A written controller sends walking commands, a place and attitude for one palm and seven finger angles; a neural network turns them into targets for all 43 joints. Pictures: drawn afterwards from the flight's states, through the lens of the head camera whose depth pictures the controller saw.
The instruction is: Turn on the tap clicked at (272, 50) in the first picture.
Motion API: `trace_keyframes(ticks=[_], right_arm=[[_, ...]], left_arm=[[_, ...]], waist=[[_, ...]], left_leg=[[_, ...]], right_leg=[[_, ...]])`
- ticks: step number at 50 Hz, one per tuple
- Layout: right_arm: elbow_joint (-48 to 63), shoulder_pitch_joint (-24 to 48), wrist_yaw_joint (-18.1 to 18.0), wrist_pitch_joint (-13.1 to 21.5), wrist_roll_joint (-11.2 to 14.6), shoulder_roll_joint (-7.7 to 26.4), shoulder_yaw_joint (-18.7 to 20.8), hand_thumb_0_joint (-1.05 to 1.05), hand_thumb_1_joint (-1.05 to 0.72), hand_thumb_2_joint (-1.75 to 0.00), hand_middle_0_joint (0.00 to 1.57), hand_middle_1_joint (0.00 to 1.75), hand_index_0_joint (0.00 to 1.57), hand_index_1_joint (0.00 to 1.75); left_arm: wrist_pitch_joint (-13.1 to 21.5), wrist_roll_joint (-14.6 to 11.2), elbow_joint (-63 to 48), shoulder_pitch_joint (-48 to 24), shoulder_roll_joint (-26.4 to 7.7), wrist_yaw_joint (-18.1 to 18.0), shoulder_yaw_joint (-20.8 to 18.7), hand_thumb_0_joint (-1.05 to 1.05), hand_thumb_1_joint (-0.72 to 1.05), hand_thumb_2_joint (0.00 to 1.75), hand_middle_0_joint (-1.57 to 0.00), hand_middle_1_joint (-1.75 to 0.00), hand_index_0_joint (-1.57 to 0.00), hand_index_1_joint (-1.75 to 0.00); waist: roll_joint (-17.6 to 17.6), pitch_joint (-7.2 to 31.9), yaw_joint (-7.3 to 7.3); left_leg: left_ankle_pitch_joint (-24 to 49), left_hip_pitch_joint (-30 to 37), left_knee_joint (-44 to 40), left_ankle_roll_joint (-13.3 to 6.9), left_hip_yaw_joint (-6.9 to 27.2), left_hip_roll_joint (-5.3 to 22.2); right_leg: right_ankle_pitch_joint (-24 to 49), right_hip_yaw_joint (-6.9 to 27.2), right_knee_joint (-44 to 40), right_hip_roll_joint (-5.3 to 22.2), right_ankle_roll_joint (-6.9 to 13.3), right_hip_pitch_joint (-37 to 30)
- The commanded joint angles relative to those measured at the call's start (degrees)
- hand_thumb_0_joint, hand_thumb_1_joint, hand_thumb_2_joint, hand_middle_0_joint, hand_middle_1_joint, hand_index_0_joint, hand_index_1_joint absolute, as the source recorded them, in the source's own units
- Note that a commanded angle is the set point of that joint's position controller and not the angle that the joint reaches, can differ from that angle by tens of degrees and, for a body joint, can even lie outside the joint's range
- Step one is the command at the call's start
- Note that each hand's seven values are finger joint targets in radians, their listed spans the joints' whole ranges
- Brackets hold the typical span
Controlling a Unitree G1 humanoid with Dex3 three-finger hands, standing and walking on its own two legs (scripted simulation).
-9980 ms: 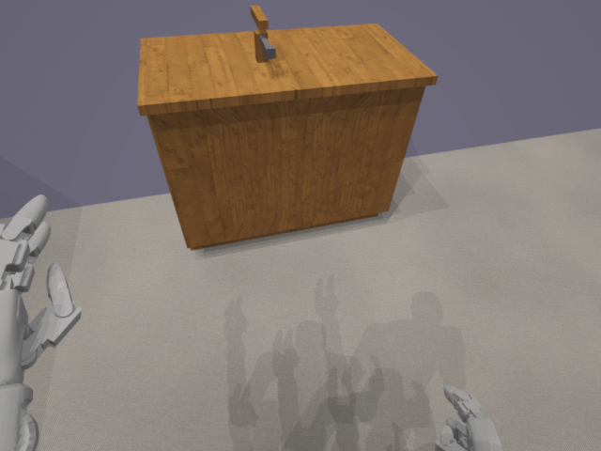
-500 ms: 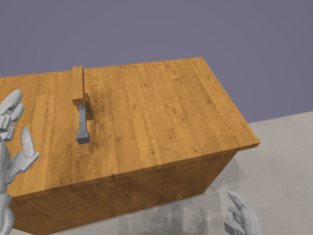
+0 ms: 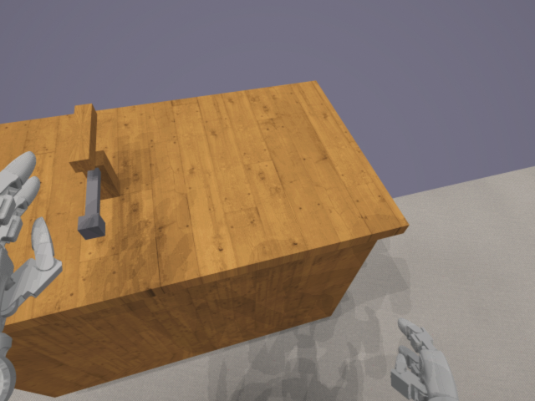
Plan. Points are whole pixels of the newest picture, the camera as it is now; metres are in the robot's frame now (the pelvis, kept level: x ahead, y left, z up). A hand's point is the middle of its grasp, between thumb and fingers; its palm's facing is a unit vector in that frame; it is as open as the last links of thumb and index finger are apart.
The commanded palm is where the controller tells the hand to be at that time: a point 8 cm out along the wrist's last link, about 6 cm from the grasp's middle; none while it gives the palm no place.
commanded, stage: shuffle to correct the standing spot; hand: left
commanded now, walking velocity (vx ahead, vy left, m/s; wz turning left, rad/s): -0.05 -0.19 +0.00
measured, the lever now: (91, 226) +0.33 +0.30 +0.05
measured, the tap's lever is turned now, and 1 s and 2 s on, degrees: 0 0 0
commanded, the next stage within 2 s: come to a stop and stand still in 1.66 s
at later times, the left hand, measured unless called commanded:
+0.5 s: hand (80, 264) +0.22 +0.22 +0.16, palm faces +0.30 -0.85 -0.44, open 7.4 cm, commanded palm +0.16 +0.26 +0.18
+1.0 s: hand (64, 275) +0.21 +0.23 +0.16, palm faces +0.33 -0.85 -0.42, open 7.4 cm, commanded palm +0.15 +0.27 +0.18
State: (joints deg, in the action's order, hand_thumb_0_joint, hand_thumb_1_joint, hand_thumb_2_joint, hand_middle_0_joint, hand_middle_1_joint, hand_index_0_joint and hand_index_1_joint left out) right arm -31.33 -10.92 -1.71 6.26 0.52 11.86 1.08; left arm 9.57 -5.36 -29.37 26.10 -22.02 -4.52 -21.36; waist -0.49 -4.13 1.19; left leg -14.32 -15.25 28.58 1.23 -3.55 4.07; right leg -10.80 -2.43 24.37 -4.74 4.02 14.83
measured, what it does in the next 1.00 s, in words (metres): stands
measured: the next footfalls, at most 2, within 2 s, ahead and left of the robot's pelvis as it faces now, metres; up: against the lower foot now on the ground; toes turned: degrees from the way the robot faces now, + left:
none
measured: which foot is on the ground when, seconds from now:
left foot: down 0.00-1.00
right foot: down 0.00-1.00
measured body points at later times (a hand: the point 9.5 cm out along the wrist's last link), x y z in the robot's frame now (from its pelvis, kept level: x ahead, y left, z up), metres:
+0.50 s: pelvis +0.00 -0.02 +0.00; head +0.05 -0.01 +0.44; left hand +0.20 +0.27 +0.18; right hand +0.18 -0.26 -0.08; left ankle +0.01 +0.13 -0.74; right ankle +0.02 -0.07 -0.74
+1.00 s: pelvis +0.00 -0.01 -0.01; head +0.04 +0.00 +0.44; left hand +0.19 +0.27 +0.18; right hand +0.17 -0.25 -0.08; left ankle +0.01 +0.13 -0.74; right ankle +0.02 -0.07 -0.74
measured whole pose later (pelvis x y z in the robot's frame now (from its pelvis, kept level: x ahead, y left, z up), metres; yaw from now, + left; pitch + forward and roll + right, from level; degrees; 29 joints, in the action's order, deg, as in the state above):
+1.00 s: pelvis +0.00 -0.01 -0.01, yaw +1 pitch +2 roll -1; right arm -31.9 -12.0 -2.4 5.9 0.5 11.5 1.1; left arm 8.7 -6.1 -32.8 29.1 -23.7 -5.2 -22.0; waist -0.7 -3.1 0.1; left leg -15.7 -18.4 32.4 2.0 -1.6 4.7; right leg -12.8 -4.4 28.1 -5.2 5.4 17.5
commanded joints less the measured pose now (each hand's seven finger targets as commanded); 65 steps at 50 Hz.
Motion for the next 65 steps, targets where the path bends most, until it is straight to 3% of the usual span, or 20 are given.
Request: trace_keyframes(ticks=[1, 4, 11, 15, 17, 20, 21, 25, 33, 36, 39, 41, 45, 47, 50, 53, 55, 59, 61, 65], right_arm=[[8.56, 4.02, -1.01, 2.73, 0.41, 6.63, 2.97, 0.00, -0.90, -0.90, 0.20, 0.30, 0.20, 0.30], [8.54, 2.94, -1.06, 2.49, 0.22, 7.02, 3.29, 0.00, -0.90, -0.90, 0.20, 0.30, 0.20, 0.30], [8.32, 3.56, -1.51, 2.29, 0.23, 7.32, 3.28, 0.00, -0.90, -0.90, 0.20, 0.30, 0.20, 0.30], [8.60, 2.63, -1.53, 2.15, 0.08, 7.66, 3.67, 0.00, -0.90, -0.90, 0.20, 0.30, 0.20, 0.30], [8.35, 2.33, -1.46, 2.01, -0.05, 7.48, 3.31, 0.00, -0.90, -0.90, 0.20, 0.30, 0.20, 0.30], [8.53, 1.77, -1.25, 2.12, 0.24, 7.62, 3.75, 0.00, -0.90, -0.90, 0.20, 0.30, 0.20, 0.30], [8.45, 2.62, -1.38, 2.22, 0.30, 7.41, 3.56, 0.00, -0.90, -0.90, 0.20, 0.30, 0.20, 0.30], [8.39, 2.03, -1.34, 2.09, 0.11, 7.23, 3.36, 0.00, -0.90, -0.90, 0.20, 0.30, 0.20, 0.30], [8.40, 2.96, -1.73, 2.11, -0.04, 7.19, 2.97, 0.00, -0.90, -0.90, 0.20, 0.30, 0.20, 0.30], [8.53, 3.22, -1.51, 2.31, 0.16, 7.03, 2.90, 0.00, -0.90, -0.90, 0.20, 0.30, 0.20, 0.30], [8.63, 2.30, -1.22, 2.39, 0.10, 7.17, 3.06, 0.00, -0.90, -0.90, 0.20, 0.30, 0.20, 0.30], [8.46, 2.67, -1.29, 2.59, 0.22, 6.85, 3.01, 0.00, -0.90, -0.90, 0.20, 0.30, 0.20, 0.30], [8.28, 1.73, -1.17, 2.46, 0.27, 6.62, 3.03, 0.00, -0.90, -0.90, 0.20, 0.30, 0.20, 0.30], [7.75, 1.97, -1.31, 2.31, 0.11, 6.46, 2.59, 0.00, -0.90, -0.90, 0.20, 0.30, 0.20, 0.30], [8.11, 2.59, -1.48, 2.38, 0.08, 6.86, 2.72, 0.00, -0.90, -0.90, 0.20, 0.30, 0.20, 0.30], [8.28, 3.25, -1.69, 2.41, -0.01, 7.13, 2.59, 0.00, -0.90, -0.90, 0.20, 0.30, 0.20, 0.30], [8.45, 2.90, -1.53, 2.31, -0.04, 7.17, 2.75, 0.00, -0.90, -0.90, 0.20, 0.30, 0.20, 0.30], [8.61, 1.97, -0.99, 2.38, 0.11, 7.32, 3.00, 0.00, -0.90, -0.90, 0.20, 0.30, 0.20, 0.30], [8.59, 1.97, -0.89, 2.51, 0.57, 7.08, 3.19, 0.00, -0.90, -0.90, 0.20, 0.30, 0.20, 0.30], [8.22, 1.08, -0.87, 2.48, 0.46, 6.77, 3.25, 0.00, -0.90, -0.90, 0.20, 0.30, 0.20, 0.30]], left_arm=[[3.19, -0.43, -12.08, -1.63, -11.10, -1.22, -7.90, 0.00, 0.90, 0.90, -0.20, -0.30, -0.20, -0.30], [3.23, -0.59, -11.99, -0.71, -10.94, -1.31, -7.84, 0.00, 0.90, 0.90, -0.20, -0.30, -0.20, -0.30], [3.53, -0.65, -14.11, 1.05, -12.49, -1.39, -9.17, 0.00, 0.90, 0.90, -0.20, -0.30, -0.20, -0.30], [3.53, -0.59, -13.05, 1.45, -12.04, -1.02, -9.03, 0.00, 0.90, 0.90, -0.20, -0.30, -0.20, -0.30], [3.19, -0.70, -12.14, 2.15, -10.96, -0.88, -8.10, 0.00, 0.90, 0.90, -0.20, -0.30, -0.20, -0.30], [3.27, -0.72, -13.43, 1.28, -11.71, -0.95, -8.63, 0.00, 0.90, 0.90, -0.20, -0.30, -0.20, -0.30], [3.11, -0.71, -14.26, 1.67, -12.46, -1.14, -9.08, 0.00, 0.90, 0.90, -0.20, -0.30, -0.20, -0.30], [3.23, -0.74, -14.31, 1.18, -11.80, -1.32, -8.48, 0.00, 0.90, 0.90, -0.20, -0.30, -0.20, -0.30], [3.01, -0.50, -14.32, 0.25, -11.50, -1.11, -8.12, 0.00, 0.90, 0.90, -0.20, -0.30, -0.20, -0.30], [2.89, -0.49, -15.22, -0.13, -11.75, -0.98, -8.20, 0.00, 0.90, 0.90, -0.20, -0.30, -0.20, -0.30], [2.92, -0.51, -14.93, -0.13, -10.63, -0.79, -7.04, 0.00, 0.90, 0.90, -0.20, -0.30, -0.20, -0.30], [2.82, -0.70, -15.39, 0.45, -11.95, -1.09, -8.35, 0.00, 0.90, 0.90, -0.20, -0.30, -0.20, -0.30], [2.64, -0.86, -14.25, 0.27, -11.62, -1.59, -8.19, 0.00, 0.90, 0.90, -0.20, -0.30, -0.20, -0.30], [2.63, -1.00, -14.57, 0.51, -11.17, -1.90, -7.57, 0.00, 0.90, 0.90, -0.20, -0.30, -0.20, -0.30], [2.86, -0.77, -15.39, 0.10, -11.96, -2.02, -8.20, 0.00, 0.90, 0.90, -0.20, -0.30, -0.20, -0.30], [3.05, -0.48, -16.16, 0.14, -12.20, -1.96, -8.44, 0.00, 0.90, 0.90, -0.20, -0.30, -0.20, -0.30], [3.01, -0.18, -15.50, 0.67, -12.20, -1.67, -8.59, 0.00, 0.90, 0.90, -0.20, -0.30, -0.20, -0.30], [2.87, -0.38, -14.87, 1.98, -11.17, -1.11, -7.91, 0.00, 0.90, 0.90, -0.20, -0.30, -0.20, -0.30], [2.62, -0.77, -15.18, 3.04, -11.94, -1.19, -8.66, 0.00, 0.90, 0.90, -0.20, -0.30, -0.20, -0.30], [2.69, -1.13, -15.64, 2.38, -12.38, -1.92, -9.15, 0.00, 0.90, 0.90, -0.20, -0.30, -0.20, -0.30]], waist=[[0.59, 10.74, -0.55], [-1.39, 11.50, -0.78], [2.99, 11.88, -0.74], [2.82, 12.07, -0.59], [1.62, 12.01, -0.85], [0.23, 12.36, -0.83], [1.68, 12.02, -0.80], [0.73, 11.47, -0.96], [6.05, 10.71, -0.47], [5.87, 11.20, -0.50], [4.11, 11.05, -0.67], [3.35, 10.60, -0.86], [-0.70, 9.91, -1.23], [0.03, 10.19, -1.52], [2.42, 9.71, -1.16], [7.08, 10.66, -0.75], [7.66, 11.30, -0.49], [6.64, 11.55, -0.67], [3.74, 11.95, -0.97], [-0.83, 11.79, -1.48]], left_leg=[[1.52, 4.65, 0.13, -2.35, 2.11, 1.24], [1.29, 4.14, 1.71, -2.51, 1.67, 0.52], [7.75, 4.88, -1.40, -2.95, 3.35, 3.25], [8.70, 3.33, -0.77, -3.08, 3.23, 4.38], [8.84, 2.85, -0.23, -3.02, 3.24, 4.04], [5.38, 2.83, 1.82, -2.60, 2.60, 2.61], [5.44, 3.86, 1.90, -2.68, 2.49, 2.47], [4.01, 3.08, 1.81, -2.78, 3.05, 2.51], [8.25, 0.74, -3.20, -4.09, 7.38, 7.78], [10.53, 1.07, -2.31, -3.60, 7.14, 7.35], [6.75, 0.41, -0.76, -3.21, 6.29, 6.14], [4.28, 1.54, 0.36, -2.77, 5.49, 4.55], [-2.62, 1.35, 3.77, -2.38, 3.51, 1.47], [-1.70, 1.87, 2.70, -2.41, 3.89, 1.50], [0.20, 1.95, -0.24, -3.04, 5.75, 3.63], [8.04, 0.76, -4.45, -4.04, 9.89, 7.94], [12.33, -0.43, -4.06, -4.43, 10.38, 9.65], [12.70, -0.39, -1.55, -3.70, 8.57, 8.52], [9.51, 0.87, 0.76, -2.73, 6.98, 6.00], [-1.25, 1.28, 5.57, -1.97, 3.84, 1.54]], right_leg=[[4.82, 9.36, -7.19, 9.28, -3.01, 0.13], [3.87, 9.85, -7.87, 10.10, -3.66, 0.00], [9.45, 6.52, -3.94, 8.23, -5.06, -1.25], [11.59, 6.13, -2.53, 7.75, -5.96, -2.98], [12.17, 5.60, -2.33, 7.82, -5.67, -3.33], [10.79, 7.83, -3.48, 9.30, -4.70, -2.37], [11.17, 8.26, -3.76, 9.72, -4.40, -1.12], [8.02, 8.62, -4.11, 9.94, -4.29, -0.42], [7.01, 5.26, 0.96, 7.18, -5.23, -2.58], [8.84, 4.79, 0.68, 7.13, -4.22, -3.46], [7.64, 5.90, -0.32, 7.82, -3.61, -2.74], [7.44, 7.65, -2.17, 8.91, -2.64, -0.82], [-0.82, 11.32, -6.41, 11.51, -2.03, 2.38], [-1.38, 10.45, -6.06, 11.71, -1.21, 2.38], [-0.67, 8.81, -4.37, 10.19, -2.42, 2.36], [4.18, 4.87, 0.81, 7.12, -3.90, -1.68], [6.17, 4.00, 2.57, 6.95, -4.29, -3.97], [8.15, 4.00, 1.14, 7.25, -3.48, -5.27], [10.23, 5.92, -0.51, 8.48, -2.13, -4.05], [3.53, 11.62, -4.86, 12.85, -0.52, 0.57]])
